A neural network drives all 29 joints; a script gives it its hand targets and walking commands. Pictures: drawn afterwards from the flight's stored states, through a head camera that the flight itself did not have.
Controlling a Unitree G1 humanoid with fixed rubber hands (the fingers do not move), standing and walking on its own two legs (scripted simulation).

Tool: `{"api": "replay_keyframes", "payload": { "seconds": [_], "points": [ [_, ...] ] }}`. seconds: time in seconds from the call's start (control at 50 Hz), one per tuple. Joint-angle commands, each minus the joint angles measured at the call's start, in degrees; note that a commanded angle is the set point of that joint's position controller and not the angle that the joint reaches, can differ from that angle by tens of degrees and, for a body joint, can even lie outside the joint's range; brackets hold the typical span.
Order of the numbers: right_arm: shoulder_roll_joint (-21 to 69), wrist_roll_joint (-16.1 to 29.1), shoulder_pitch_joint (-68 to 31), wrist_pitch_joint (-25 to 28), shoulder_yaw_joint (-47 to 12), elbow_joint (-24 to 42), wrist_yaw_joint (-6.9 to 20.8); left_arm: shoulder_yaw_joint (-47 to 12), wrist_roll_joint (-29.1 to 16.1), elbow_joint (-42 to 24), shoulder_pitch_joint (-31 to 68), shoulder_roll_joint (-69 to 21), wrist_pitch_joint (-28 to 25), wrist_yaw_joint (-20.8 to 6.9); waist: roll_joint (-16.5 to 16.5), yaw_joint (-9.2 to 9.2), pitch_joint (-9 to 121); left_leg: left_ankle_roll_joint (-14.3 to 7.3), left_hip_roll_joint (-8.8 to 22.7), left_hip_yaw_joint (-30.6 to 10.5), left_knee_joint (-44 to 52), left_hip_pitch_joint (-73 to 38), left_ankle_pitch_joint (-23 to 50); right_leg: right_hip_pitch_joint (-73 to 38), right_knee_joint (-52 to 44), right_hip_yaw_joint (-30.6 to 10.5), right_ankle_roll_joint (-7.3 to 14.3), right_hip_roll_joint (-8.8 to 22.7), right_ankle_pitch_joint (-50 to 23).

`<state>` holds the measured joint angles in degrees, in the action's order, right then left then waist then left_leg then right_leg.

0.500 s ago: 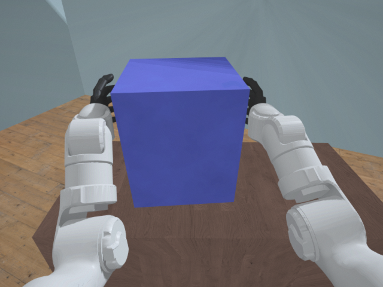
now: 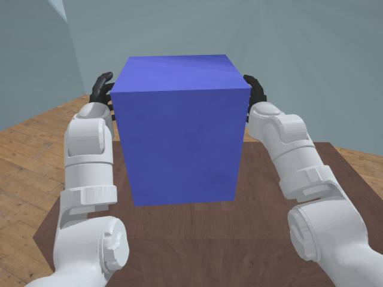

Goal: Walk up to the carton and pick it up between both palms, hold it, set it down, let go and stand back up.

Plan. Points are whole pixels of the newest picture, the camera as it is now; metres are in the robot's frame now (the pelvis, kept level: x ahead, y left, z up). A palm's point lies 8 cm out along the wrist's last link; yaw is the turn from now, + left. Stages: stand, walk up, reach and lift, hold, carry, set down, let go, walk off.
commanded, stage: hold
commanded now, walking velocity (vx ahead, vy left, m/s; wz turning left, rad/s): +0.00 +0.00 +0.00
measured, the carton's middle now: (181, 128) +0.39 +0.01 +0.23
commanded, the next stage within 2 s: none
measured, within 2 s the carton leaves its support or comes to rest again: neither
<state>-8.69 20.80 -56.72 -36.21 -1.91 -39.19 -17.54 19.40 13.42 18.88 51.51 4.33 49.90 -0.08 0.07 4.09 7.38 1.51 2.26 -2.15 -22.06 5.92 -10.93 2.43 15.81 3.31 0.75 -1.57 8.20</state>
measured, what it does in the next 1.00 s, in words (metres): stands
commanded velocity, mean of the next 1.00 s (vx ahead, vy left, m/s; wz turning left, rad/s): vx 0.00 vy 0.00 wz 0.00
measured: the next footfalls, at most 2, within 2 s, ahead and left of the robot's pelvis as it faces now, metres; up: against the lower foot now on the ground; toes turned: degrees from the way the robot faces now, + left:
none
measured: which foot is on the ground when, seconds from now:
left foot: down 0.00-1.00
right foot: down 0.00-1.00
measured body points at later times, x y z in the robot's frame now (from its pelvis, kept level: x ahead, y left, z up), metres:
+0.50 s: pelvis +0.00 +0.00 +0.00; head -0.09 +0.02 +0.44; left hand +0.38 +0.16 +0.29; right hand +0.38 -0.14 +0.28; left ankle +0.02 +0.13 -0.75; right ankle +0.01 -0.11 -0.75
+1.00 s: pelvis +0.00 +0.00 +0.00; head -0.09 +0.01 +0.44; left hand +0.38 +0.16 +0.29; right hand +0.38 -0.14 +0.28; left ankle +0.02 +0.13 -0.75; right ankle +0.01 -0.11 -0.75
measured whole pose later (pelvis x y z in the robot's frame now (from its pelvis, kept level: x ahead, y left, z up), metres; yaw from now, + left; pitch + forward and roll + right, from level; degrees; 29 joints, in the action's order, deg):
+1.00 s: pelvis +0.00 +0.00 +0.00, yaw +0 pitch -5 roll -1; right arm -8.7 20.4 -56.4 -36.1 -1.8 -39.1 -17.3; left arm 19.2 13.2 19.1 51.5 4.3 49.2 0.2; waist 0.0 3.9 7.7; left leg 1.5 2.3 -2.1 -22.2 6.7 -10.7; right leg 3.2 16.0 3.2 0.8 -1.6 8.0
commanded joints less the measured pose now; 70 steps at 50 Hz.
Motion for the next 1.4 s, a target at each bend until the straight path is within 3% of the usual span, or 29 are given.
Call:
{"api": "replay_keyframes", "payload": {
  "seconds": [0.0,0.06,0.12,0.14,0.2,0.26,0.28,0.32,0.38,0.44,0.52,0.58,0.66,0.76,0.9,0.96,1.02,1.16,1.22,1.26,1.38],
  "points": [
    [40.03,10.66,-49.93,3.7,-13.29,23.34,8.57,-24.8,-12.0,-11.45,44.69,-36.19,-5.13,-7.99,-2.84,0.7,24.93,1.39,-4.81,1.11,1.09,-5.36,18.13,-7.19,-0.11,-1.89,-3.2,-3.63,-11.55],
    [38.61,9.75,-51.03,3.6,-12.38,23.04,8.33,-23.09,-10.68,-6.37,43.1,-35.2,-4.7,-8.2,-2.84,0.12,21.73,0.81,-5.05,1.51,1.75,-3.93,14.29,-6.09,-0.72,-2.47,-3.33,-3.07,-9.09],
    [40.13,10.37,-51.64,3.96,-13.24,25.0,8.49,-25.02,-12.18,-9.34,43.89,-36.64,-5.1,-7.89,-2.57,0.27,24.79,0.95,-4.8,1.23,1.22,-4.95,16.61,-6.39,-0.37,-2.09,-3.36,-3.6,-10.53],
    [39.25,9.74,-50.52,3.44,-12.41,22.3,8.41,-23.83,-11.24,-7.14,43.37,-35.71,-4.9,-7.89,-2.34,0.4,21.71,1.0,-4.83,1.31,1.62,-4.62,15.92,-5.66,-0.76,-2.02,-3.25,-3.59,-9.51],
    [39.19,10.26,-50.91,4.11,-13.2,25.01,8.62,-25.58,-12.11,-9.08,43.02,-37.86,-4.93,-7.75,-3.71,0.36,24.93,1.22,-4.62,1.19,1.32,-5.07,16.89,-6.17,-0.59,-2.07,-2.77,-3.69,-9.41],
    [38.19,9.99,-51.05,3.85,-12.44,22.79,8.72,-24.09,-11.14,-6.81,42.48,-37.01,-4.59,-7.68,-3.55,0.27,22.26,1.23,-4.56,1.21,1.34,-5.13,15.99,-5.11,-0.85,-1.97,-2.7,-3.74,-8.56],
    [39.32,10.39,-50.4,4.04,-13.06,23.99,8.84,-25.15,-11.98,-9.72,42.71,-37.88,-4.92,-7.55,-3.16,0.39,24.8,1.3,-4.27,1.02,1.31,-5.6,17.63,-6.04,-0.45,-1.79,-2.64,-4.05,-10.02],
    [39.48,10.43,-50.56,3.99,-13.33,24.84,8.66,-24.97,-11.85,-9.59,42.55,-37.44,-4.72,-7.54,-3.05,0.37,25.34,1.11,-4.8,1.11,1.01,-5.57,17.81,-6.83,-0.56,-2.21,-3.05,-3.72,-10.69],
    [38.45,9.51,-49.56,3.24,-12.1,21.04,8.54,-22.7,-10.5,-6.99,42.76,-35.2,-4.52,-8.03,-2.07,0.39,21.09,0.67,-4.76,1.3,2.07,-4.29,14.74,-6.0,-1.11,-2.3,-3.18,-3.32,-8.7],
    [38.44,8.8,-50.57,3.48,-11.13,20.19,9.07,-23.32,-10.77,-6.69,44.52,-36.09,-4.64,-8.04,-3.72,0.36,20.74,0.82,-4.4,1.3,2.94,-3.13,11.71,-5.1,-1.13,-2.19,-2.57,-3.36,-5.07],
    [39.47,8.95,-52.96,4.27,-11.66,21.69,9.04,-23.31,-11.1,-4.81,44.37,-36.31,-5.19,-7.87,-2.85,-0.16,22.25,0.59,-4.69,1.44,2.2,-2.92,12.78,-5.93,-0.83,-2.18,-2.99,-3.29,-7.21],
    [39.41,9.94,-52.58,4.42,-12.65,23.93,8.35,-24.08,-11.77,-5.86,42.82,-36.79,-5.29,-7.86,-2.81,0.46,25.37,0.84,-5.05,1.26,0.85,-4.84,16.75,-7.0,-0.54,-2.44,-3.25,-3.42,-11.32],
    [38.43,9.43,-51.3,4.2,-11.46,22.48,8.64,-24.28,-11.51,-6.57,43.3,-37.44,-5.21,-7.7,-4.08,0.64,23.02,1.17,-4.65,0.99,1.57,-4.29,15.23,-5.2,-1.01,-2.13,-2.68,-3.49,-7.63],
    [37.93,9.28,-50.48,3.83,-11.55,19.84,8.88,-22.5,-10.3,-5.5,42.84,-35.64,-4.88,-7.94,-2.65,-0.17,21.01,0.91,-4.51,1.2,2.0,-4.22,15.06,-6.11,-0.86,-2.09,-2.81,-3.49,-7.85],
    [39.84,10.74,-51.75,4.47,-13.64,25.26,8.72,-25.3,-12.18,-9.2,43.63,-37.72,-5.81,-7.07,-4.24,0.08,26.91,1.6,-4.97,0.97,0.32,-6.11,19.4,-6.44,-0.38,-2.05,-3.1,-3.62,-11.54],
    [38.66,9.05,-50.63,4.01,-11.92,22.14,8.69,-22.93,-10.86,-5.05,42.16,-36.01,-5.08,-7.47,-2.25,-0.13,20.99,0.54,-4.92,1.39,1.96,-3.8,14.02,-5.04,-1.33,-2.28,-3.22,-3.17,-7.48],
    [40.02,9.12,-51.13,4.43,-12.4,22.92,8.53,-23.2,-11.16,-6.37,42.83,-35.96,-5.42,-7.9,-1.53,-0.21,23.72,0.13,-4.88,1.4,2.08,-4.07,14.22,-6.29,-0.82,-2.24,-3.51,-3.16,-8.66],
    [38.84,8.89,-51.42,4.4,-11.85,23.22,8.31,-23.61,-11.35,-5.33,41.93,-37.02,-5.23,-7.97,-2.17,0.59,24.03,0.74,-4.69,1.25,1.65,-4.76,15.5,-6.6,-0.95,-2.11,-3.03,-3.43,-9.13],
    [38.9,9.07,-52.29,4.46,-12.07,23.28,8.38,-23.17,-10.68,-4.81,42.16,-36.72,-5.12,-8.04,-2.7,0.06,22.74,0.88,-4.83,1.22,1.45,-4.54,15.16,-6.22,-1.1,-2.11,-3.02,-3.34,-8.75],
    [37.9,9.21,-52.36,4.63,-11.83,23.55,8.37,-24.85,-11.42,-5.88,42.84,-37.63,-5.11,-7.98,-4.18,1.24,23.95,1.51,-4.61,0.93,1.18,-4.8,15.98,-6.2,-0.73,-2.13,-2.63,-3.53,-9.39],
    [38.85,9.46,-50.88,3.89,-11.93,21.88,8.72,-23.61,-10.98,-6.6,43.79,-36.77,-5.09,-7.88,-3.63,0.39,22.81,0.96,-4.84,1.13,2.04,-3.89,14.0,-5.55,-0.76,-2.11,-3.01,-3.16,-7.41]
  ]
}}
